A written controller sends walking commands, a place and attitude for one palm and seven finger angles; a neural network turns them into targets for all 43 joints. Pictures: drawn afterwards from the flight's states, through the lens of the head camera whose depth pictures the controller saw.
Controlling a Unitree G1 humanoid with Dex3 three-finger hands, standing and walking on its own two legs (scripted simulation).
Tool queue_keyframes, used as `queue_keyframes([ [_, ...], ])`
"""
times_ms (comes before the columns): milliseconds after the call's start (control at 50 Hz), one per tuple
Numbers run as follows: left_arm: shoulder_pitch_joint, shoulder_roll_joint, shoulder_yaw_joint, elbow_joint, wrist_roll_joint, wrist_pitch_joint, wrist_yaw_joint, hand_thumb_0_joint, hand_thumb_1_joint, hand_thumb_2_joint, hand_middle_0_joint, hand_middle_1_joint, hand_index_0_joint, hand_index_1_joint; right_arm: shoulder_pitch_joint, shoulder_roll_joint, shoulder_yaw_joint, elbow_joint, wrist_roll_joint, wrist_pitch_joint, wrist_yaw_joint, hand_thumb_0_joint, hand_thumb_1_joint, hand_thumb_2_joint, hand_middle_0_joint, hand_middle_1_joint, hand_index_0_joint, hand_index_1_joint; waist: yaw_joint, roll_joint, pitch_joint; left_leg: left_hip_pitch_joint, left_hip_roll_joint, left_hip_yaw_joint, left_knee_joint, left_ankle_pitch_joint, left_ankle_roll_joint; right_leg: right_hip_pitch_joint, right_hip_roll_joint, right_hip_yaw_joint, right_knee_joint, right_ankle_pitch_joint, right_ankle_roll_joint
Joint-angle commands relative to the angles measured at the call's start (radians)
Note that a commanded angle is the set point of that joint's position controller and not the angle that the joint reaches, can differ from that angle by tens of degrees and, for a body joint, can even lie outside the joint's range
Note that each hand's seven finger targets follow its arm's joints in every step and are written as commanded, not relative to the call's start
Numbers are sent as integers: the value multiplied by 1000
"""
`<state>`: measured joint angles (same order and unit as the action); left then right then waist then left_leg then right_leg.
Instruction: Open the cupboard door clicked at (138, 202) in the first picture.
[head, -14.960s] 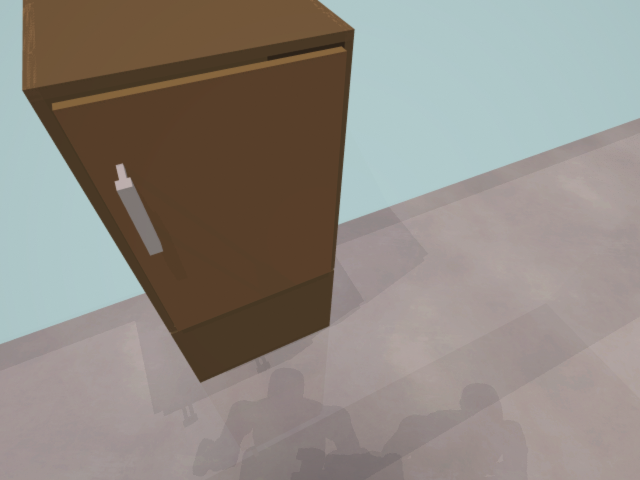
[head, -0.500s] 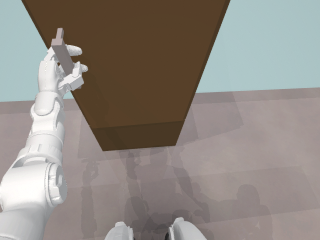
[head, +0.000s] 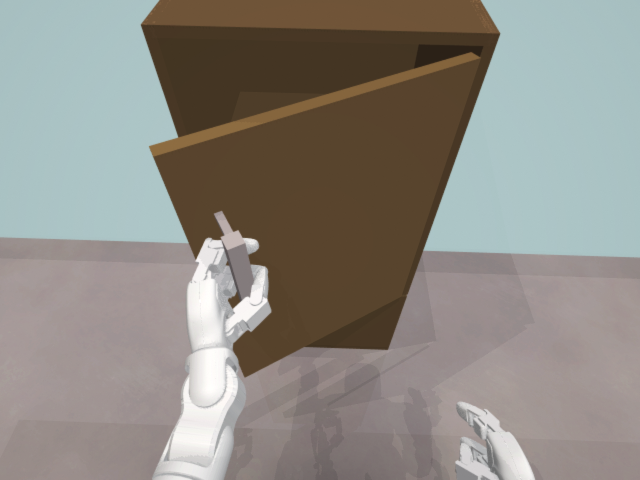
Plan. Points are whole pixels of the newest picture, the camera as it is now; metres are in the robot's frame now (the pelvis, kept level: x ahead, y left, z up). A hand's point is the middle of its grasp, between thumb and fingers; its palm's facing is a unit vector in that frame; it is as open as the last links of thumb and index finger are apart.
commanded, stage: pull the door open along its arc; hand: left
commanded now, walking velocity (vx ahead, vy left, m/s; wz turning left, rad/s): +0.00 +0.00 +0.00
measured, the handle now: (236, 264) +0.37 +0.12 +0.07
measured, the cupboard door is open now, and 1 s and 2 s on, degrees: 31 38 41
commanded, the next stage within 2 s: open thumb and fingers to let go in 0.22 s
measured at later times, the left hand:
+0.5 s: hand (298, 324) +0.29 +0.04 +0.07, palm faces +0.41 -0.91 -0.02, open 6.3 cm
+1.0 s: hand (292, 319) +0.29 +0.05 +0.07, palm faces +0.35 -0.94 +0.01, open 14.2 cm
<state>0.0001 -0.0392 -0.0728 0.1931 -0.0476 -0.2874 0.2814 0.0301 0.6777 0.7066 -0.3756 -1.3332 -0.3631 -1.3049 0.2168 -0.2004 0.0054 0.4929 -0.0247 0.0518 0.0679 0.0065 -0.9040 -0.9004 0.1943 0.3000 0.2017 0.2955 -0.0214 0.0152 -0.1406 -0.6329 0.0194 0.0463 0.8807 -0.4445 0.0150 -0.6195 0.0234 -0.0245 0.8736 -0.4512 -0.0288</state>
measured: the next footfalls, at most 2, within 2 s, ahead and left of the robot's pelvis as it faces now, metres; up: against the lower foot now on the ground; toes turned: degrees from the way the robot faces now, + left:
none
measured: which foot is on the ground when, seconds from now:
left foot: down 0.00-1.00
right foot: down 0.00-1.00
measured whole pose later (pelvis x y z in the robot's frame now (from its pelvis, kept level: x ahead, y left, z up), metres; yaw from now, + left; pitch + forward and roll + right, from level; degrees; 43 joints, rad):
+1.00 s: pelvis -0.02 -0.03 +0.00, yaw +3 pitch +9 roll +1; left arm 0.00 -0.10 -0.20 0.23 0.06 -0.25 0.53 -0.01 -0.45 0.32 -0.29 -0.98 -0.29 -0.98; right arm 0.19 -0.19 0.00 0.57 -0.06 0.05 0.00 0.01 -0.90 -0.90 0.20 0.30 0.20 0.30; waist -0.01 0.03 -0.13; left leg -0.62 0.00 -0.03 0.87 -0.41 -0.03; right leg -0.59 0.01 -0.09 0.89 -0.46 -0.07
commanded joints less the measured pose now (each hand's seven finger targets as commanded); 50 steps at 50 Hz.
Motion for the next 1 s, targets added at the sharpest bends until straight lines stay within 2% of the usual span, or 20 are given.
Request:
queue_keyframes([
  [0, 98, 76, 96, -365, 56, -35, 187, 0, 900, 900, -400, -1350, -400, -1350, -33, -82, -36, -154, -11, -23, -16, 0, -900, -900, 200, 300, 200, 300, 80, -32, -246, 126, -27, -22, -99, 370, -10, 250, -7, -15, -89, 463, -2],
  [20, 165, 60, 84, -366, 67, -16, 210, 0, 900, 900, -400, -1350, -400, -1350, -35, -79, -32, -158, -13, -17, -19, 0, -900, -900, 200, 300, 200, 300, 81, -64, -231, 121, -28, -26, -104, 359, -10, 265, -6, -17, -101, 460, -2],
  [60, 160, 29, 43, -398, 87, 20, 249, 0, 900, 900, -400, -1350, -400, -1350, -64, -71, -23, -161, -16, -3, -28, 0, -900, -900, 200, 300, 200, 300, 64, -76, -179, 107, -31, -29, -106, 317, -12, 253, -11, -7, -121, 430, 0],
  [120, 196, -5, -8, -413, 142, 63, 281, 0, 900, 900, -400, -1350, -400, -1350, -88, -53, -14, -161, -28, 2, -44, 0, -900, -900, 200, 300, 200, 300, 54, -65, -143, 113, -35, -31, -97, 299, -11, 243, -16, 8, -145, 428, 0],
  [180, 118, -60, -70, -397, 153, 79, 287, 0, 900, 900, -400, -1350, -400, -1350, -108, -45, -9, -149, -33, -2, -58, 0, -900, -900, 200, 300, 200, 300, 28, -69, -120, 107, -41, -39, -81, 253, -11, 214, -36, 32, -168, 422, 16],
  [220, 70, -101, -115, -384, 141, 81, 282, 0, 900, 900, -400, -1350, -400, -1350, -114, -48, -9, -140, -34, -15, -63, 0, -900, -900, 200, 300, 200, 300, 3, -122, -98, 110, -39, -51, -73, 226, -8, 197, -48, 47, -196, 410, 29],
  [280, 8, -157, -187, -372, 146, 66, 279, 0, 900, 900, -400, -1350, -400, -1350, -119, -52, -12, -123, -36, -40, -61, 0, -900, -900, 200, 300, 200, 300, -13, -101, -118, 108, -42, -61, -53, 214, -9, 179, -67, 64, -190, 427, 40],
  [300, -88, -131, -175, -357, 151, 55, 283, 0, 900, 900, -400, -1350, -400, -1350, -113, -56, -12, -105, -37, -46, -63, 0, -900, -900, 200, 300, 200, 300, -32, -104, -110, 94, -42, -67, -42, 201, -8, 158, -76, 77, -191, 416, 46],
  [340, -66, -94, -145, -346, 156, 37, 279, 0, 760, 840, -390, -1335, -390, -1335, -105, -56, -20, -96, -38, -52, -67, 0, -900, -900, 200, 300, 200, 300, -13, -99, -148, 83, -44, -67, -38, 199, -9, 179, -83, 93, -189, 409, 46],
  [400, -89, -82, -132, -309, 144, 23, 263, 0, 550, 750, -375, -1313, -375, -1313, -100, -58, -22, -86, -37, -56, -72, 0, -900, -900, 200, 300, 200, 300, -9, -125, -179, 49, -50, -69, -34, 186, -10, 216, -103, 130, -198, 422, 58],
  [420, -92, -63, -117, -298, 141, 20, 256, 0, 480, 720, -370, -1305, -370, -1305, -95, -59, -24, -82, -35, -57, -75, 0, -900, -900, 200, 300, 200, 300, -9, -159, -187, 38, -48, -72, -34, 187, -9, 235, -109, 143, -204, 439, 63],
  [480, -119, -40, -91, -307, 123, 4, 240, 0, 270, 630, -355, -1283, -355, -1283, -96, -62, -31, -76, -31, -54, -84, 0, -900, -900, 200, 300, 200, 300, 0, -158, -218, 22, -51, -69, -38, 186, -10, 283, -124, 173, -209, 475, 72],
  [540, -108, -43, -85, -275, 105, -1, 224, 0, 60, 540, -340, -1260, -340, -1260, -92, -66, -31, -72, -26, -53, -83, 0, -900, -900, 200, 300, 200, 300, -1, -155, -190, 32, -47, -71, -52, 184, -7, 268, -118, 152, -211, 462, 67],
  [620, -144, -36, -77, -273, 87, -20, 209, 0, -220, 420, -320, -1230, -320, -1230, -90, -73, -32, -69, -25, -56, -85, 0, -900, -900, 200, 300, 200, 300, -2, -141, -184, 33, -49, -73, -52, 177, -6, 260, -118, 158, -218, 437, 67],
  [700, -178, -42, -77, -238, 91, -33, 222, 0, -500, 300, -300, -1200, -300, -1200, -99, -71, -33, -65, -25, -62, -85, 0, -900, -900, 200, 300, 200, 300, -8, -133, -161, 36, -48, -72, -49, 156, -5, 217, -115, 154, -226, 358, 63],
  [740, -172, -35, -65, -211, 90, -35, 229, 0, -500, 300, -300, -1200, -300, -1200, -102, -72, -32, -65, -25, -61, -85, 0, -900, -900, 200, 300, 200, 300, -1, -148, -162, 32, -48, -72, -53, 147, -4, 213, -110, 146, -226, 321, 59],
  [760, -191, -35, -64, -215, 91, -38, 232, 0, -500, 300, -292, -1150, -292, -1150, -101, -73, -33, -63, -26, -62, -85, 0, -900, -900, 200, 300, 200, 300, -5, -153, -170, 36, -48, -70, -52, 150, -3, 211, -109, 144, -225, 320, 59],
  [780, -176, -41, -66, -204, 94, -37, 235, 0, -500, 300, -283, -1100, -283, -1100, -102, -71, -33, -66, -26, -61, -85, 0, -900, -900, 200, 300, 200, 300, 3, -148, -167, 34, -49, -69, -53, 154, -4, 214, -108, 144, -223, 325, 58],
  [860, -227, -65, -88, -187, 110, -30, 250, 0, -500, 300, -250, -900, -250, -900, -95, -71, -33, -66, -28, -59, -82, 0, -900, -900, 200, 300, 200, 300, -5, -135, -179, 62, -48, -64, -57, 172, 0, 186, -91, 100, -199, 326, 47],
  [980, -209, -88, -100, -164, 126, -10, 272, 0, -500, 300, -200, -600, -200, -600, -98, -69, -32, -80, -29, -52, -77, 0, -900, -900, 200, 300, 200, 300, 6, -114, -186, 86, -45, -56, -66, 190, 1, 163, -63, 48, -172, 311, 28],
])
